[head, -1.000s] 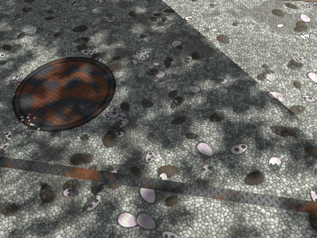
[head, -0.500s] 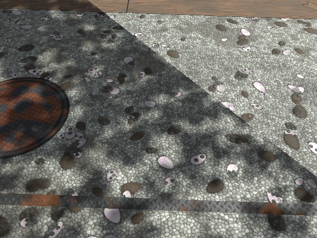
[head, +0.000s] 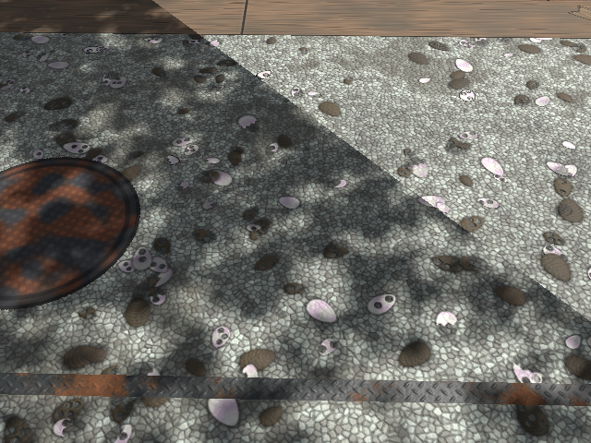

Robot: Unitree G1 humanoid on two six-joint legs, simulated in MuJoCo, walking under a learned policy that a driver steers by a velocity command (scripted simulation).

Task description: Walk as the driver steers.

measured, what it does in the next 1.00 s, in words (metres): stands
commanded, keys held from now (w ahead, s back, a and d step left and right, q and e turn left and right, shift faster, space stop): no key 1.00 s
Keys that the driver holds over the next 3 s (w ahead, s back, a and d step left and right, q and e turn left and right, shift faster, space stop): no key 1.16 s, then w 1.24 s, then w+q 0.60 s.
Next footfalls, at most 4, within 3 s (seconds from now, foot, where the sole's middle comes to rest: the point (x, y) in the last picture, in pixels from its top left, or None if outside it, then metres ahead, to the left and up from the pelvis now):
1.50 right None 0.12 -0.14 -0.77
1.98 left None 0.49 0.08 -0.77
2.52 right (370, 329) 0.80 -0.16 -0.77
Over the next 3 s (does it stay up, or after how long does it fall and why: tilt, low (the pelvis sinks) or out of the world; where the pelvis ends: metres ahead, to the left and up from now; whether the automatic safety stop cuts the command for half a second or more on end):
stays up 0.87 -0.03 0.00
